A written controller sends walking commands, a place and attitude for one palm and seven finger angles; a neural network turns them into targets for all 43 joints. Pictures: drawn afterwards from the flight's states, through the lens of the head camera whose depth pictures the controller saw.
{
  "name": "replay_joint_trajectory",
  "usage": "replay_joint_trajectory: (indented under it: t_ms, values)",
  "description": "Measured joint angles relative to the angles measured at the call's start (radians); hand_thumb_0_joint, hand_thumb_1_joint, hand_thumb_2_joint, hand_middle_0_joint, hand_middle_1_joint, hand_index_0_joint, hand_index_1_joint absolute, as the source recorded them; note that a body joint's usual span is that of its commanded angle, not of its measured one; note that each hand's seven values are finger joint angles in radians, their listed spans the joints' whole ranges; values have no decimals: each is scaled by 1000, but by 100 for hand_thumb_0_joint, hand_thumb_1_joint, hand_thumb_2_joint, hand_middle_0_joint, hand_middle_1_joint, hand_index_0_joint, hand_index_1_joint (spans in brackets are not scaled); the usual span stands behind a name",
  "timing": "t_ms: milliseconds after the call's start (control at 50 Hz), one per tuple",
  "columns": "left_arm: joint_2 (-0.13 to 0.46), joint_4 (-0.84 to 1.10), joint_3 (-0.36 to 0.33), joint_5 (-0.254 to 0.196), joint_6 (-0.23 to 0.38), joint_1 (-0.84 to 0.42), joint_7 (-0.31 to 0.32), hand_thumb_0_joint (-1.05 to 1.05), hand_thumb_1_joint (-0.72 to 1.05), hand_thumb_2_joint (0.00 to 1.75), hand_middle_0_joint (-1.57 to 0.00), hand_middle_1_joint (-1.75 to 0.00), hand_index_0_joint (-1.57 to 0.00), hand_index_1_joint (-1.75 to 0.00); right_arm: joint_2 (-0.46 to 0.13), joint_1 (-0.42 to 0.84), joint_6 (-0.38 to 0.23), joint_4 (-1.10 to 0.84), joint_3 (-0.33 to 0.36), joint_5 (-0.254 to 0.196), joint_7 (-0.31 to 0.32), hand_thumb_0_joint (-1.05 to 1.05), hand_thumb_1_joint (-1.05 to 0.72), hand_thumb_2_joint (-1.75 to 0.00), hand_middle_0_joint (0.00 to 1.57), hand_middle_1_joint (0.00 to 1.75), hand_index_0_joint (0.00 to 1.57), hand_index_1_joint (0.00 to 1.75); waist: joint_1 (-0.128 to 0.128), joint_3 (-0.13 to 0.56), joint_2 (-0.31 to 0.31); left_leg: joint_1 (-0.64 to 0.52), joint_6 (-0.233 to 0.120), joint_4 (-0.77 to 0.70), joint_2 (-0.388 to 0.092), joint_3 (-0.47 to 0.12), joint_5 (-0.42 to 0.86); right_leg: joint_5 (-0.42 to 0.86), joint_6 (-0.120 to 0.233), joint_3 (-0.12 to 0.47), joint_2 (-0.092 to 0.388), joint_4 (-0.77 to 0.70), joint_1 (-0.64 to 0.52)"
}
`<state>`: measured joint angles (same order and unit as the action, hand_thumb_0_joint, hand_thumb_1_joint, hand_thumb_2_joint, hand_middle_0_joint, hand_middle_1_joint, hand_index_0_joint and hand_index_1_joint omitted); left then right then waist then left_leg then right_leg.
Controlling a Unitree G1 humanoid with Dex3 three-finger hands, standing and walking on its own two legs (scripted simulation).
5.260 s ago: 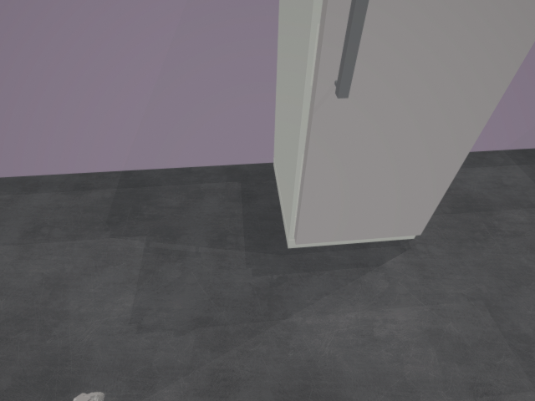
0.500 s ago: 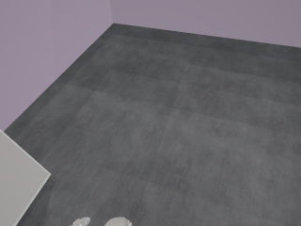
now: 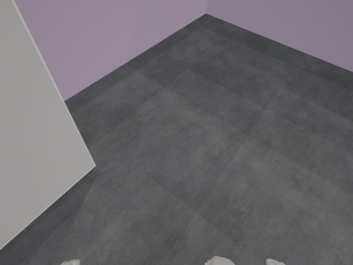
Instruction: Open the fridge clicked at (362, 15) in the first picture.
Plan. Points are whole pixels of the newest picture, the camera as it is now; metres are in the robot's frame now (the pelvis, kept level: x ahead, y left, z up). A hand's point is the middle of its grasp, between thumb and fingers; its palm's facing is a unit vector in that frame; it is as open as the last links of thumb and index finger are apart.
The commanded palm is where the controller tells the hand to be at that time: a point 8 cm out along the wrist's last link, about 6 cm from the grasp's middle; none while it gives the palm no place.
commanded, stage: turn to face it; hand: left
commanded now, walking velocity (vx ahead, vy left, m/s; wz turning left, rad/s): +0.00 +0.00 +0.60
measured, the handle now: out of the picture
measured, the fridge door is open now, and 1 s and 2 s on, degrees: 0 0 0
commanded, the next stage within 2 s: take the last steps up to it in 1.40 s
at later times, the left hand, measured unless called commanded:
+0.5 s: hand out of the picture +0.00 +0.18 -0.17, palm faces +0.34 -0.91 -0.25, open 7.4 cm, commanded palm none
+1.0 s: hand out of the picture -0.03 +0.19 -0.15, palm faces +0.59 -0.75 -0.30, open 7.4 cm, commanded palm none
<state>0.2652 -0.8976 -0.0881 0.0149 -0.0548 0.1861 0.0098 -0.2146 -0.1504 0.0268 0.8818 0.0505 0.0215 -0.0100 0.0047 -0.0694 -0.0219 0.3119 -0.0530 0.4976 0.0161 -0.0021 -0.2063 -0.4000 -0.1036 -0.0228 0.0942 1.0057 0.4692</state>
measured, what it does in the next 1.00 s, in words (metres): steps on the spot, turning left: right foot, then left foot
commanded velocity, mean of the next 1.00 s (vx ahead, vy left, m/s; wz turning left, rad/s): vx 0.00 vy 0.00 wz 0.59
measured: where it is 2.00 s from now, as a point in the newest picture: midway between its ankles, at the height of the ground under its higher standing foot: outside the picture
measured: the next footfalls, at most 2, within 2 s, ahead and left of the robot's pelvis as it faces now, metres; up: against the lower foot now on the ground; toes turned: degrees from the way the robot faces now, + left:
right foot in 0.18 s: +0.05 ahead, -0.16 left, +0.00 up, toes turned +4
left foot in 0.56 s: -0.01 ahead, +0.12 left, +0.00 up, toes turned +28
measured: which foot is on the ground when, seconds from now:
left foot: down 0.00-0.18, up 0.20-0.54, down 0.56-0.94, up 0.96-1.00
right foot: up 0.00-0.16, down 0.18-0.56, up 0.58-0.92, down 0.94-1.00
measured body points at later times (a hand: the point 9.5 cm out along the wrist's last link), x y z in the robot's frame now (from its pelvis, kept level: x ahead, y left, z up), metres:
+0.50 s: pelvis -0.01 -0.03 -0.01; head +0.03 -0.02 +0.44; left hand -0.01 +0.23 -0.15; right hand +0.15 -0.26 -0.15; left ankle -0.04 +0.10 -0.71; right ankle +0.01 -0.16 -0.74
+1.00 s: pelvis +0.00 -0.05 -0.01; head +0.03 -0.06 +0.44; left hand -0.06 +0.23 -0.12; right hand +0.22 -0.21 -0.17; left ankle -0.05 +0.08 -0.71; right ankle +0.07 -0.13 -0.74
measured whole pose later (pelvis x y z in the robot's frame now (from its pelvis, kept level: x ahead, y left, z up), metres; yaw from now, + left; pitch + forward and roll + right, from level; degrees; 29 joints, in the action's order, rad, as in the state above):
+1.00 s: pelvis +0.00 -0.05 -0.01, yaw +37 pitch -1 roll +1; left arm 0.21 -0.84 -0.05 0.01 -0.02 0.17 0.02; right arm -0.25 -0.18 0.07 0.90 0.09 0.02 -0.01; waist 0.03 -0.06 0.06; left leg 0.43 0.03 0.82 0.06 -0.11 -0.41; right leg -0.32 0.00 -0.08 0.05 0.62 0.28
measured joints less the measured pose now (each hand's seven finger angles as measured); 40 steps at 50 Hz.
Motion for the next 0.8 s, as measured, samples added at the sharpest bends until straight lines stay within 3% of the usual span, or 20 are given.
replay_joint_trajectory:
  t_ms: [100, 160, 200, 240, 280, 340, 480, 540, 560, 600, 660, 720, 800]
  values:
    - [-30, 23, 12, -7, 5, -34, 5, 0, 91, 90, -19, -30, -20, -30, 9, -24, 12, 14, 9, 4, -2, 1, -91, -90, 21, 30, 20, 30, 24, 4, 25, 17, 17, 17, 22, -53, 3, -27, 11, 6, -37, -161, -69]
    - [-49, 44, 24, -11, 21, -41, 7, 0, 91, 90, -20, -30, -20, -30, 3, -41, 23, 20, 20, 1, -3, 1, -91, -90, 21, 30, 20, 30, 32, 11, 45, 48, 37, 63, 37, -88, -10, 50, 25, -5, -60, -355, -157]
    - [-63, 56, 33, -3, 39, -36, 10, 0, 91, 90, -20, -30, -20, -30, -8, -52, 30, 24, 31, -4, -4, 1, -91, -90, 21, 30, 20, 30, 28, 15, 62, 97, 56, 170, 46, -100, -104, 80, 79, -23, -60, -422, -186]
    - [-81, 57, 44, 0, 41, -28, 12, 0, 91, 90, -20, -30, -20, -30, -22, -60, 43, 34, 43, 0, -4, 1, -91, -90, 20, 30, 20, 30, 32, 13, 78, 161, 74, 375, 49, -82, -218, 68, 101, -56, -48, -407, -199]
    - [-92, 53, 48, 2, 39, -14, 15, 0, 90, 90, -20, -30, -20, -30, -32, -66, 52, 44, 49, 3, -10, 1, -91, -90, 20, 30, 20, 29, 34, 13, 78, 208, 89, 556, 32, -46, -219, 69, 102, -81, -32, -427, -226]
    - [-96, 39, 51, 6, 39, 1, 18, 0, 90, 90, -20, -30, -20, -30, -37, -69, 55, 50, 50, 2, -17, 1, -91, -90, 20, 30, 20, 29, 39, 6, 62, 220, 114, 649, -8, -2, -197, 75, 99, -116, -3, -453, -260]
    - [-68, 15, 46, 13, 36, 24, 10, 0, 90, 90, -20, -30, -20, -30, -36, -40, 58, 49, 36, -5, -22, 1, -91, -90, 20, 30, 20, 29, 16, -19, 5, 99, 121, 371, -59, 61, -227, 52, 72, -194, 71, -429, -273]
    - [-42, 6, 33, 8, 28, 42, 6, 0, 90, 90, -20, -30, -20, -30, -38, -27, 40, 30, 27, -5, -22, 1, -91, -90, 20, 30, 20, 29, 5, -20, -13, 10, 105, 164, -56, 91, -127, 12, 46, -226, 105, -359, -251]
    - [-32, 4, 27, 3, 23, 50, 5, 0, 90, 90, -20, -30, -20, -30, -41, -22, 30, 22, 26, -4, -23, 1, -91, -90, 20, 30, 20, 29, 4, -16, -19, -1, 75, 125, -50, 90, -72, -6, 40, -222, 117, -301, -223]
    - [-6, -11, 14, -1, 0, 48, 9, 0, 90, 90, -20, -30, -20, -30, -31, -4, 11, 14, 20, -4, -19, 1, -91, -90, 20, 30, 20, 29, -5, -24, -39, 21, 40, 166, -38, 87, -98, -131, 26, -139, 104, -119, -139]
    - [14, -34, -2, -3, -20, 34, 11, 0, 91, 90, -20, -30, -20, -30, -20, -4, -3, 4, 11, 0, -3, 1, -91, -90, 20, 30, 20, 29, 0, -19, -31, 15, 32, 139, -34, 56, -104, -123, 21, -66, 52, 79, -41]
    - [18, -25, -5, -3, -14, 19, 4, 1, 91, 90, -19, -30, -20, -30, -13, -7, 0, 8, 5, 3, 3, 0, -91, -90, 20, 30, 20, 29, -1, -13, -17, -7, 35, 73, -24, 24, -59, -57, 17, -38, 27, 97, -3]
    - [7, 0, 0, -5, -6, -4, 2, 1, 91, 90, -19, -30, -20, -30, -9, -13, 7, 14, 2, 4, 2, 0, -91, -90, 20, 30, 20, 30, 5, -6, 6, -18, 37, 23, -9, -21, -21, -42, 14, -16, 0, -16, -18]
